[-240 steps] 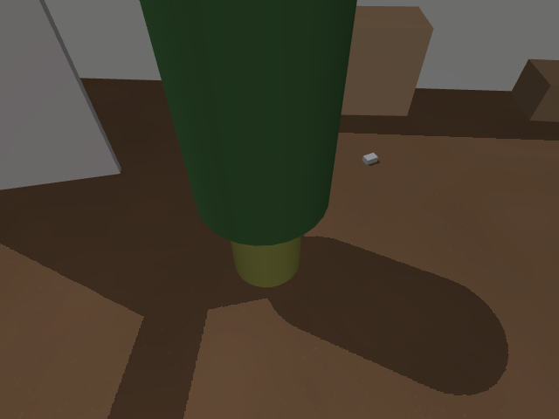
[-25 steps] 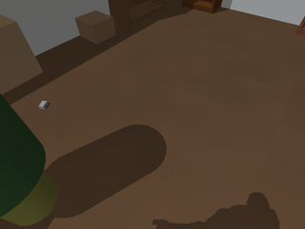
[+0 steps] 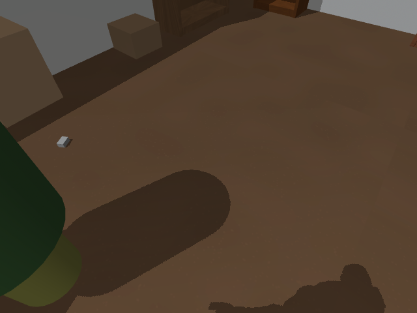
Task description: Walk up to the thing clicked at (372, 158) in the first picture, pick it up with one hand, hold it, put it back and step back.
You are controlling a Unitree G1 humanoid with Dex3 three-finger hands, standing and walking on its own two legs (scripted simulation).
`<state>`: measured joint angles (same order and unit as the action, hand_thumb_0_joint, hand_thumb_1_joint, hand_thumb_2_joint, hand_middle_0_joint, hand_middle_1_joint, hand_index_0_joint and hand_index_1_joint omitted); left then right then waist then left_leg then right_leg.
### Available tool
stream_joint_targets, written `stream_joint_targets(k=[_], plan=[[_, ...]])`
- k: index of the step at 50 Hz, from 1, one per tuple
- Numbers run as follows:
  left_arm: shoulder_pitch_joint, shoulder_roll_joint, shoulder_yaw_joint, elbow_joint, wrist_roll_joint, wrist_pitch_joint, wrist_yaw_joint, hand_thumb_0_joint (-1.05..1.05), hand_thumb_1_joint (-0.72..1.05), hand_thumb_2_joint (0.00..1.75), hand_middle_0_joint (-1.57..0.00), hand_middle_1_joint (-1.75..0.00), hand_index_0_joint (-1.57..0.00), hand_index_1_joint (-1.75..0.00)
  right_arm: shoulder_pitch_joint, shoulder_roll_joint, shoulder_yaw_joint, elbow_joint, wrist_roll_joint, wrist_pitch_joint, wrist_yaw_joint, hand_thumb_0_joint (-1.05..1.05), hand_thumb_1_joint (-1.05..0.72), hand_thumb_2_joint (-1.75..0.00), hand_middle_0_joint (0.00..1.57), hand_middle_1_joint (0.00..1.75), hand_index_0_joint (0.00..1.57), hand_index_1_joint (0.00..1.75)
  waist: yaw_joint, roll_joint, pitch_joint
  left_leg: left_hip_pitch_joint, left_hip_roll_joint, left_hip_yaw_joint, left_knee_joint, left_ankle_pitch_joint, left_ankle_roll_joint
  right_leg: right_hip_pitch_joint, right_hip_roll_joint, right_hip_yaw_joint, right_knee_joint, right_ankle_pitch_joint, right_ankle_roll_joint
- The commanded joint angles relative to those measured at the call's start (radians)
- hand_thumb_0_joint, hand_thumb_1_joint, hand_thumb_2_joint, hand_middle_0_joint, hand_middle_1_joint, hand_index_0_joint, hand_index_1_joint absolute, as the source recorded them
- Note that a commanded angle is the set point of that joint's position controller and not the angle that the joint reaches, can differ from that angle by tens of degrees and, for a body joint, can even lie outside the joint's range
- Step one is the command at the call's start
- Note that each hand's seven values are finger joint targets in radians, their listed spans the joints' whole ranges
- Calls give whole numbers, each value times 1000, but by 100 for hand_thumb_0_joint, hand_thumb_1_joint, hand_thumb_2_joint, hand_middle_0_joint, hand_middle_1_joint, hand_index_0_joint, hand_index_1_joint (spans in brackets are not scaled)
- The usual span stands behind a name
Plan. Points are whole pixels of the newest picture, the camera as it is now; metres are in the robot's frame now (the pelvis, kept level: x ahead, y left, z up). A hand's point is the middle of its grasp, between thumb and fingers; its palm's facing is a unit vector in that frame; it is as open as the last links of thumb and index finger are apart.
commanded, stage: stand
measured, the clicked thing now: (63, 141) +1.28 +1.04 -0.77
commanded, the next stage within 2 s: walk up in 0.94 s
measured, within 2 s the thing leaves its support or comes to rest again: neither
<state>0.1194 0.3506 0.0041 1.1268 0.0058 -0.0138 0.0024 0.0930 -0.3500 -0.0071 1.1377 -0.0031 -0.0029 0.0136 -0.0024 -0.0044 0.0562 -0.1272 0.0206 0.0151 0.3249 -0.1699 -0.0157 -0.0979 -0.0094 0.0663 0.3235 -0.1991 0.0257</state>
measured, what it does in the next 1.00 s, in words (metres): stands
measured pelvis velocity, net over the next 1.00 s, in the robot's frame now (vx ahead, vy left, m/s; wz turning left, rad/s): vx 0.02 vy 0.00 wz -0.01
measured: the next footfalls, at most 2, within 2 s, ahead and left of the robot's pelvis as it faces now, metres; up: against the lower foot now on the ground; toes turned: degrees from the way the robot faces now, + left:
right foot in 1.20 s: +0.14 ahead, -0.17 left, +0.00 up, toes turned -6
left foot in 1.62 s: +0.42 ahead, +0.07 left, +0.00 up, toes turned +4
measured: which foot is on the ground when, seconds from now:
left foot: down 0.00-1.00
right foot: down 0.00-1.00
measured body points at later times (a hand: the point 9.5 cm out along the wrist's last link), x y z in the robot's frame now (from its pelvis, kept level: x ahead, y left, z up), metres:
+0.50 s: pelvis +0.00 +0.00 +0.00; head +0.02 +0.00 +0.45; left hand +0.08 +0.30 -0.13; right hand +0.08 -0.30 -0.13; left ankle +0.00 +0.13 -0.75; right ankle -0.01 -0.14 -0.75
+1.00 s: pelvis +0.02 +0.00 +0.00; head +0.03 +0.00 +0.45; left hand +0.08 +0.31 -0.13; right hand +0.09 -0.30 -0.13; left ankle +0.00 +0.13 -0.75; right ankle -0.02 -0.14 -0.74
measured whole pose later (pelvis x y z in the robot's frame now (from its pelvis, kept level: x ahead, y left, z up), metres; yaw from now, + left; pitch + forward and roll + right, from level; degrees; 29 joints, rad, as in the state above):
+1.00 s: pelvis +0.02 +0.00 +0.00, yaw -1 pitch -1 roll +1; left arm 0.16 0.36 0.03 1.08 0.02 -0.02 -0.03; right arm 0.13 -0.35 -0.04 1.09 -0.02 -0.02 0.04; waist 0.01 -0.02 0.03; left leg -0.14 0.01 0.03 0.39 -0.29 0.01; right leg -0.14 -0.01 0.07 0.45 -0.37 -0.01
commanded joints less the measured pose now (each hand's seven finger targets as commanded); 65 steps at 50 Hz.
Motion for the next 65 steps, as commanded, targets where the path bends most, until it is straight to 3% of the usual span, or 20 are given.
stream_joint_targets(k=[1, 30, 37, 41, 46, 47, 48, 49, 50, 51, 52, 54, 57, 59, 60, 61, 62, 63, 64, 65], plan=[[-33, 214, 35, -61, 2, -18, 11, 0, 90, 90, -20, -30, -20, -30, -41, -217, -43, -57, -3, -24, -18, 0, -90, -90, 20, 30, 20, 30, -5, 8, -90, 74, 110, -83, -31, 149, 33, -34, -109, 61, -49, 181, -42], [-24, 220, 32, -68, 1, -20, 12, 0, 90, 90, -20, -30, -20, -30, -24, -209, -42, -63, -4, -24, -17, 0, -90, -90, 20, 30, 20, 30, -7, 0, -79, 55, 107, -87, -32, 166, 32, -20, -110, 54, -49, 195, -40], [-20, 217, 32, -66, 3, -18, 12, 0, 90, 90, -20, -30, -20, -30, -27, -209, -44, -63, -3, -22, -17, 0, -90, -90, 20, 30, 20, 30, -5, -4, -76, 50, 106, -90, -41, 119, 36, -27, -109, 55, -56, 157, -41], [-20, 218, 33, -69, 3, -20, 13, 0, 90, 90, -20, -30, -20, -30, -26, -214, -45, -64, -3, -26, -19, 0, -90, -90, 20, 30, 20, 30, -4, 8, -113, 84, 113, -86, -23, 210, 37, 0, -114, 54, -39, 239, -42], [-13, 210, 32, -67, 3, -16, 13, 0, 90, 90, -20, -30, -20, -30, -35, -216, -46, -68, -3, -24, -21, 0, -90, -90, 20, 30, 20, 30, 1, 6, -89, 84, 113, -85, -25, 199, 36, -20, -108, 44, -39, 216, -41], [21, 308, 93, -130, 20, -29, -18, 0, 90, 90, -20, -30, -20, -30, 47, -311, -112, -128, -23, -46, 3, 0, -90, -90, 20, 30, 20, 30, -17, 11, -201, 142, 95, -106, 38, -349, 106, -48, -47, 46, 66, -270, -80], [-7, 294, 95, -134, 31, -29, -30, 0, 90, 90, -20, -30, -20, -30, 87, -330, -128, -109, -32, -49, 14, 0, -90, -90, 20, 30, 20, 30, -38, 55, -124, 122, 133, -170, -3, -571, 135, -203, -36, 40, 138, -437, -88], [-75, 268, 95, -164, 37, -29, -41, 0, 90, 90, -20, -30, -20, -30, 124, -342, -144, -107, -33, -48, 17, 0, -90, -90, 20, 30, 20, 30, -74, 106, -39, 135, 205, -273, -87, -663, 176, -371, -8, -3, 246, -417, -76], [-98, 246, 95, -191, 38, -28, -48, 0, 90, 90, -20, -30, -20, -30, 136, -365, -158, -126, -32, -50, 20, 0, -90, -90, 20, 30, 20, 30, -84, 190, 40, 131, 333, -399, -185, -668, 240, -482, -1, -50, 416, -297, -57], [-108, 250, 95, -207, 37, -34, -50, 0, 90, 90, -20, -30, -20, -30, 134, -365, -163, -141, -37, -59, 21, 0, -90, -90, 20, 30, 20, 30, -83, 165, 88, 130, 405, -456, -211, -572, 284, -563, -50, -7, 467, -314, -53], [-124, 260, 96, -216, 36, -43, -56, 0, 90, 90, -20, -30, -20, -30, 148, -344, -155, -151, -34, -67, 21, 0, -90, -90, 20, 30, 20, 30, -75, 90, 86, 113, 383, -438, -207, -506, 285, -555, -73, 23, 486, -285, -48], [-52, 255, 98, -213, 22, -47, -76, 0, 90, 90, -20, -30, -20, -30, 90, -343, -151, -192, -36, -70, 25, 0, -90, -90, 20, 30, 20, 30, -37, 153, 46, 76, 337, -318, -203, -463, 250, -456, -91, 3, 408, -283, -44], [62, 254, 112, -184, 24, -49, -88, 0, 90, 90, -20, -30, -20, -30, -6, -324, -149, -241, -42, -61, 39, 0, -90, -90, 20, 30, 20, 30, 20, 211, -2, -65, 210, -115, -108, -367, 184, -171, -42, -97, 241, -146, -35], [244, 281, 136, -127, 29, -57, -72, 0, 90, 90, -20, -30, -20, -30, -38, -286, -138, -261, -40, -50, 41, 0, -90, -90, 20, 30, 20, 30, 118, 75, -66, -257, 130, 0, 152, -410, 141, 156, 3, -157, 140, -30, -35], [362, 345, 162, -94, 36, -66, -55, 0, 90, 90, -20, -30, -20, -30, -7, -213, -113, -271, -40, -46, 42, 0, -90, -90, 20, 30, 20, 30, 170, -170, -105, -474, 39, 77, 455, -478, 106, 374, -32, -48, 85, -187, -53], [418, 445, 186, -127, 44, -73, -40, 0, 90, 90, -20, -30, -20, -30, -27, -157, -86, -314, -27, -46, 43, 0, -90, -90, 20, 30, 20, 30, 206, -377, -79, -676, -93, 10, 754, -483, 56, 314, -314, 496, -181, -641, -141], [277, 458, 168, -179, 33, -74, -39, 0, 90, 90, -20, -30, -20, -30, -37, -246, -109, -308, -23, -39, 35, 0, -90, -90, 20, 30, 20, 30, 140, -183, 8, -619, -17, -163, 807, -362, 46, 114, -435, 666, -270, -763, -228], [172, 430, 160, -220, 20, -79, -40, 0, 90, 90, -20, -30, -20, -30, 12, -293, -121, -272, -14, -43, 37, 0, -90, -90, 20, 30, 20, 30, 84, -62, 74, -598, 18, -194, 807, -266, 53, 51, -400, 555, -246, -686, -229], [119, 379, 149, -231, 13, -84, -39, 0, 90, 90, -20, -30, -20, -30, 64, -293, -122, -241, -8, -46, 41, 0, -90, -90, 20, 30, 20, 30, 42, -58, 86, -579, 37, -187, 797, -191, 48, 44, -318, 409, -222, -546, -194], [101, 347, 140, -242, 12, -87, -34, 0, 90, 90, -20, -30, -20, -30, 97, -291, -115, -228, -4, -51, 43, 0, -90, -90, 20, 30, 20, 30, 23, -70, 77, -534, 48, -181, 751, -148, 44, 25, -276, 308, -212, -432, -187]])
